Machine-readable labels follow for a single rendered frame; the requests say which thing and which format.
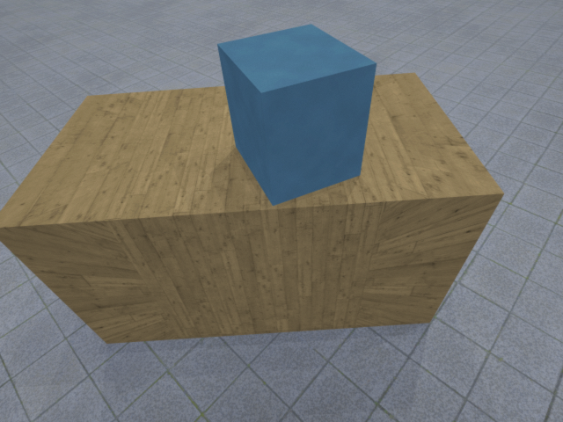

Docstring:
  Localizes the carton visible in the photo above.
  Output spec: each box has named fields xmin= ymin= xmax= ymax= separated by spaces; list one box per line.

xmin=217 ymin=24 xmax=377 ymax=206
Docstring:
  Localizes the pedestal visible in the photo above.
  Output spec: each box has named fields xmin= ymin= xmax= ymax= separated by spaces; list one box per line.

xmin=0 ymin=73 xmax=504 ymax=344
